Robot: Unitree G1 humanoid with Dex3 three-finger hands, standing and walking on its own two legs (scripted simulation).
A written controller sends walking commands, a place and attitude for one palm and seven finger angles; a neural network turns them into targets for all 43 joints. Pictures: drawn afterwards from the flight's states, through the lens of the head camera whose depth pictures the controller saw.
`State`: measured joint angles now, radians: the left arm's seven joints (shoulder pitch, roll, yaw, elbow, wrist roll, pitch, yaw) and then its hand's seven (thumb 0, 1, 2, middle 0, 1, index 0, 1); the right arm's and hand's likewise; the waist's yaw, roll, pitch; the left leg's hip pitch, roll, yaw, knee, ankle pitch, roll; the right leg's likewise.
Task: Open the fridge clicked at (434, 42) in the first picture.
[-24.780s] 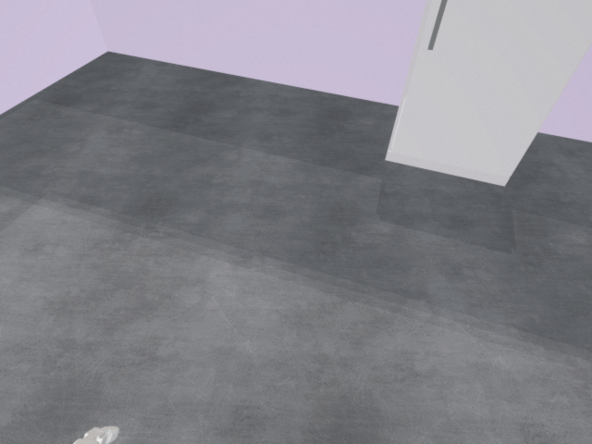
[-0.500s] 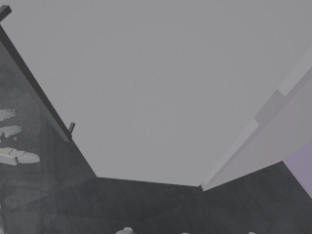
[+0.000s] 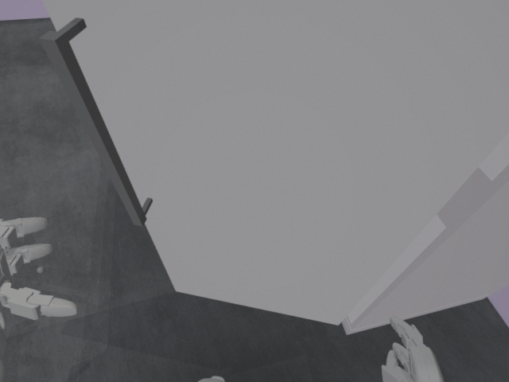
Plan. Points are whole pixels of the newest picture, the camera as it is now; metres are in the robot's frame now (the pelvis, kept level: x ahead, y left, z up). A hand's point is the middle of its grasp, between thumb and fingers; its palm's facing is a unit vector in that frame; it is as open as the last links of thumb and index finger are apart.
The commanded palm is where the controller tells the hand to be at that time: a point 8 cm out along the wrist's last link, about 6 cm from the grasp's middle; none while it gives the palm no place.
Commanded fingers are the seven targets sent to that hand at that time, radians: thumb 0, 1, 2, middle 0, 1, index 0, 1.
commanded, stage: draw the hand back to the body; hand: left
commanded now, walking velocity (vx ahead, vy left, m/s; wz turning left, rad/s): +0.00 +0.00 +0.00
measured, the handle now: (116, 148) +0.43 +0.28 +0.11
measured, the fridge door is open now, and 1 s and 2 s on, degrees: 66 66 66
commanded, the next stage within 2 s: step back with the hand held close in 1.68 s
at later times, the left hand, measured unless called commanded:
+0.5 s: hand (26, 261) +0.23 +0.31 +0.11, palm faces +0.13 -0.99 -0.04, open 14.6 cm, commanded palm +0.18 +0.35 +0.11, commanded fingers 0.00 -0.51 0.22 -0.25 -1.13 -0.25 -1.13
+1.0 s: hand out of the picture +0.20 +0.30 +0.16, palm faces +0.55 -0.75 -0.37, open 11.8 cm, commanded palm +0.16 +0.32 +0.17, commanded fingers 0.00 0.39 0.65 -0.22 -0.60 -0.22 -0.60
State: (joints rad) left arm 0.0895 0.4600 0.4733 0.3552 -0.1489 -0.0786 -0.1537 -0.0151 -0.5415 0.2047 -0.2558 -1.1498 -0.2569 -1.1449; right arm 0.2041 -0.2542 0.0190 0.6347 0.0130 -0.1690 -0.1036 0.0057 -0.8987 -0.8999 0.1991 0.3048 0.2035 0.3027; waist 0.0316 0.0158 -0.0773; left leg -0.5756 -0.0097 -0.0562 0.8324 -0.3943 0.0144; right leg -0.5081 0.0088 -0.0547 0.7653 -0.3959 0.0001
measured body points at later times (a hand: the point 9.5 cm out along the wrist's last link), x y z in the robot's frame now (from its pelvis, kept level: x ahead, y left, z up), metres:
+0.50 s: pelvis +0.00 -0.01 +0.00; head +0.01 -0.01 +0.45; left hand +0.21 +0.37 +0.12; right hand +0.16 -0.27 -0.06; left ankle +0.01 +0.11 -0.71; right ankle -0.01 -0.12 -0.71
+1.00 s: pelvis +0.00 +0.00 +0.03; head -0.02 -0.02 +0.48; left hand +0.17 +0.34 +0.18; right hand +0.19 -0.22 -0.05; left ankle +0.01 +0.11 -0.71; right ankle -0.01 -0.12 -0.71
